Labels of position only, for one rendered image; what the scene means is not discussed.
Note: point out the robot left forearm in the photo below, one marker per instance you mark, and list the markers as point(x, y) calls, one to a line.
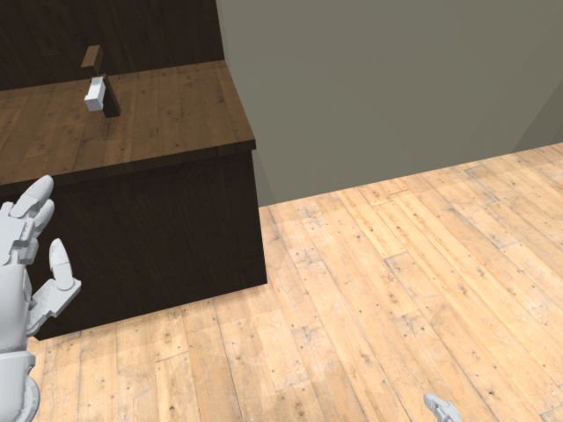
point(19, 393)

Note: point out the counter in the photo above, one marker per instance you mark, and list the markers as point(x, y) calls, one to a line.
point(155, 195)

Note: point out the tap lever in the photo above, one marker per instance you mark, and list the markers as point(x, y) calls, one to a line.
point(95, 95)

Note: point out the left robot hand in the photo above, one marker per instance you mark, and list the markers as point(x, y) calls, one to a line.
point(20, 225)

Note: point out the right robot hand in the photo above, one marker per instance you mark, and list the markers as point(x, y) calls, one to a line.
point(445, 412)

